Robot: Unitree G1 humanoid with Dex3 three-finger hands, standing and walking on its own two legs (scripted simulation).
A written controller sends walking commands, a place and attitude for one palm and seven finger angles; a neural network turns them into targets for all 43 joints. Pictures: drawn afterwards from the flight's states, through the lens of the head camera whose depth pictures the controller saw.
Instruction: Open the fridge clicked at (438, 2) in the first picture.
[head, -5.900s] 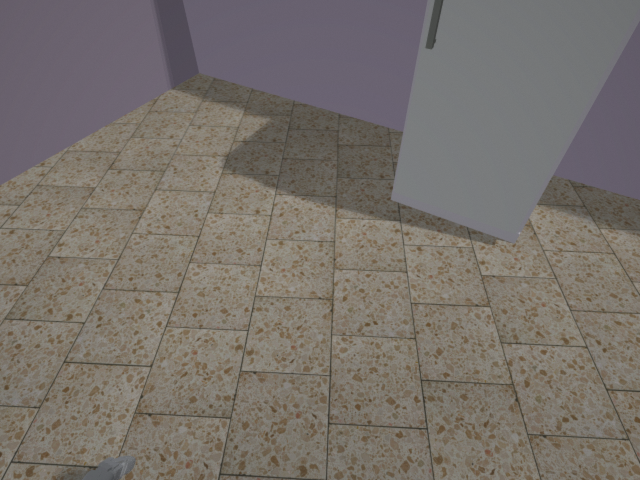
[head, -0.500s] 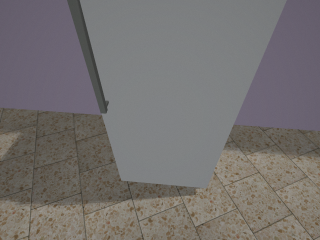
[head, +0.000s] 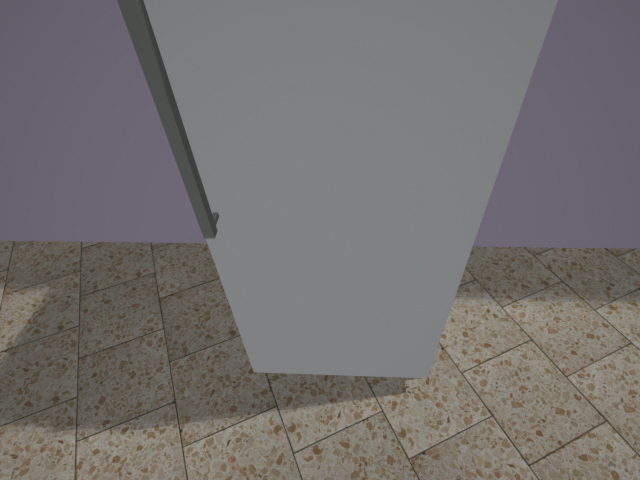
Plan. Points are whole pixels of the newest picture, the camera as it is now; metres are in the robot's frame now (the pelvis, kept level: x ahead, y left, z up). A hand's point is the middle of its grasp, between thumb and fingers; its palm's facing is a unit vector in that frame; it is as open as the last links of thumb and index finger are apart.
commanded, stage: look again from close up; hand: left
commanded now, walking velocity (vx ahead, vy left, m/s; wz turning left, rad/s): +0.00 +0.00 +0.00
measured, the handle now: (181, 130) +0.55 +0.23 +0.19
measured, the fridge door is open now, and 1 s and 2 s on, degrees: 0 0 0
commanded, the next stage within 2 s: shuffle to correct the standing spot in 1.10 s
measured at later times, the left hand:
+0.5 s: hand out of the picture +0.03 +0.17 -0.16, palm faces +0.03 -0.97 -0.24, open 7.3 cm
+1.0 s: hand out of the picture +0.03 +0.15 -0.16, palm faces +0.04 -0.97 -0.23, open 7.3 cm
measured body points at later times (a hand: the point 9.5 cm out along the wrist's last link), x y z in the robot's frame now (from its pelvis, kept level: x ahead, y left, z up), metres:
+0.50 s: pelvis +0.02 -0.02 +0.00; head +0.02 -0.04 +0.45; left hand +0.03 +0.22 -0.14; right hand +0.00 -0.24 -0.17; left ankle -0.03 +0.11 -0.73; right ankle +0.06 -0.11 -0.73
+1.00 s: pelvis +0.01 -0.03 +0.01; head +0.02 -0.05 +0.46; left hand +0.03 +0.20 -0.14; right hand +0.00 -0.25 -0.16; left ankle -0.03 +0.11 -0.73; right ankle +0.06 -0.11 -0.73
